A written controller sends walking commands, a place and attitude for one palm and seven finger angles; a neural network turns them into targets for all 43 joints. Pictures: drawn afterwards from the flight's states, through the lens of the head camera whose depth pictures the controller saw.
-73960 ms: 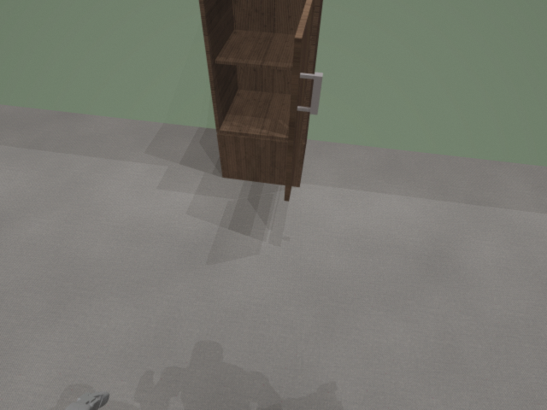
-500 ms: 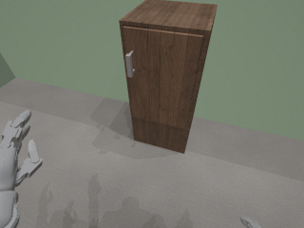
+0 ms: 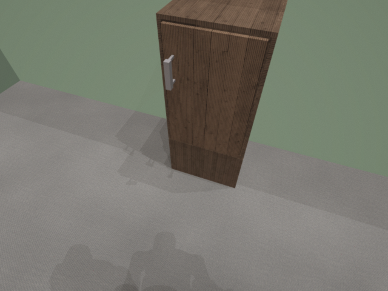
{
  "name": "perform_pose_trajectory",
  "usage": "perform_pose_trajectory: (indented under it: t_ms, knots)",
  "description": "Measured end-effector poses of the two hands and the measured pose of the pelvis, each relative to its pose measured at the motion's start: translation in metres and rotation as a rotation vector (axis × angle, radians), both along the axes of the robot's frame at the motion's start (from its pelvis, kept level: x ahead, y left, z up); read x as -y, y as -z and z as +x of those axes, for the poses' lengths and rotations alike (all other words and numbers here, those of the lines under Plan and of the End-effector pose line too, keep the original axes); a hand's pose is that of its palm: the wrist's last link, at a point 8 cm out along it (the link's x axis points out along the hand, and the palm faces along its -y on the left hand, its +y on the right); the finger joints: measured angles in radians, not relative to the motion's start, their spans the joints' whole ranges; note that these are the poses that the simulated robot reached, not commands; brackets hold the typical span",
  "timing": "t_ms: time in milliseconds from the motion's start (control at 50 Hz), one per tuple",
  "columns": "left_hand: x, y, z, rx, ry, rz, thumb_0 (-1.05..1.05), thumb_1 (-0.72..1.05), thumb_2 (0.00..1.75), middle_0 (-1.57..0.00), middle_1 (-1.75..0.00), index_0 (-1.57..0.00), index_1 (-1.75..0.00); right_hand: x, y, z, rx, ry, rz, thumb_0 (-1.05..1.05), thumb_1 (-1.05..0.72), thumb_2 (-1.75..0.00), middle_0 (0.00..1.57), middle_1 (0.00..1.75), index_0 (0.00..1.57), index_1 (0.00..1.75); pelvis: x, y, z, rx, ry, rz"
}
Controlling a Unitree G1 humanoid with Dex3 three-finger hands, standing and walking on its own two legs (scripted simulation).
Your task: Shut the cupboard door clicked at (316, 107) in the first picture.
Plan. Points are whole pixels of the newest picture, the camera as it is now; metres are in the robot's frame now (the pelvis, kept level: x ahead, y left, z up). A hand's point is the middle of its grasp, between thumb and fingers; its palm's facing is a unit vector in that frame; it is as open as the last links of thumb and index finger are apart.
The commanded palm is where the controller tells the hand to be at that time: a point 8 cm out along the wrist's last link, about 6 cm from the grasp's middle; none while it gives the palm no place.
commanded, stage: let the arm hang, fingers relaxed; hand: left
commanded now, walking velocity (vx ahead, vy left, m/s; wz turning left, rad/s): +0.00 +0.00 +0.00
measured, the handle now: (170, 72) +0.87 +0.15 -0.03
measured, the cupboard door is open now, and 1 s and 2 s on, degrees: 0 0 0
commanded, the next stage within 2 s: look to check the result in 0.54 s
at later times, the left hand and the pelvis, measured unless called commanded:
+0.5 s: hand out of the picture -0.02 +0.17 -0.18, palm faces +0.02 -0.99 -0.14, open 7.3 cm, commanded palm none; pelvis +0.00 +0.02 +0.00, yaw -1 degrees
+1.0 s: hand out of the picture -0.02 +0.21 -0.17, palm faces +0.00 -0.98 -0.20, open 7.4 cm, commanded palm none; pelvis -0.01 +0.03 +0.00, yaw -1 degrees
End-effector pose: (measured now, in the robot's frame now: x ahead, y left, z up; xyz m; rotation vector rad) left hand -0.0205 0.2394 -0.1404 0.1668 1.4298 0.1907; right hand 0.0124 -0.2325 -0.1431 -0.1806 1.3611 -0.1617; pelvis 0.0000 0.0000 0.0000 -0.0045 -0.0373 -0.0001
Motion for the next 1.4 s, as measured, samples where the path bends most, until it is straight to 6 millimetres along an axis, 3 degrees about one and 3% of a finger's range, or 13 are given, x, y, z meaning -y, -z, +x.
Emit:
perform_pose_trajectory:
  t_ms: [120, 280, 480, 720, 940, 1400]
  knots:
    - [0.003, 0.000, -0.008, -0.021, -0.001, -0.017, 0.00, 0.92, 0.89, -0.20, -0.30, -0.20, -0.30, -0.012, 0.002, -0.022, -0.049, 0.019, 0.020, 0.00, -0.91, -0.90, 0.20, 0.29, 0.20, 0.30, -0.006, -0.002, -0.001, 0.006, 0.007, 0.002]
    - [0.014, 0.004, -0.003, 0.002, 0.007, -0.059, 0.00, 0.91, 0.89, -0.20, -0.30, -0.20, -0.30, -0.033, 0.003, -0.039, -0.069, 0.042, 0.051, 0.00, -0.91, -0.90, 0.20, 0.29, 0.20, 0.30, -0.012, -0.003, -0.002, 0.008, 0.013, 0.003]
    - [0.018, 0.009, -0.001, 0.020, 0.010, -0.087, 0.00, 0.91, 0.89, -0.20, -0.30, -0.20, -0.30, -0.049, 0.003, -0.046, -0.064, 0.064, 0.063, 0.00, -0.91, -0.90, 0.20, 0.29, 0.20, 0.30, -0.018, -0.002, -0.004, 0.009, 0.017, 0.002]
    - [0.001, 0.007, -0.015, -0.019, 0.005, -0.067, 0.00, 0.91, 0.89, -0.20, -0.30, -0.20, -0.30, -0.050, 0.001, -0.047, -0.064, 0.066, 0.046, 0.00, -0.91, -0.90, 0.20, 0.29, 0.20, 0.30, -0.027, -0.002, -0.006, 0.004, 0.020, 0.001]
    - [-0.019, 0.003, -0.011, -0.021, 0.017, -0.033, 0.00, 0.91, 0.89, -0.20, -0.30, -0.20, -0.30, -0.040, -0.001, -0.038, -0.049, 0.054, 0.018, 0.00, -0.91, -0.90, 0.20, 0.29, 0.20, 0.30, -0.032, -0.002, -0.006, 0.003, 0.022, 0.003]
    - [-0.042, -0.004, 0.047, 0.099, 0.055, 0.023, 0.00, 0.91, 0.89, -0.20, -0.30, -0.20, -0.30, -0.012, -0.008, 0.008, 0.030, 0.001, -0.035, 0.00, -0.91, -0.90, 0.20, 0.29, 0.20, 0.30, -0.031, -0.002, -0.002, -0.006, 0.001, 0.005]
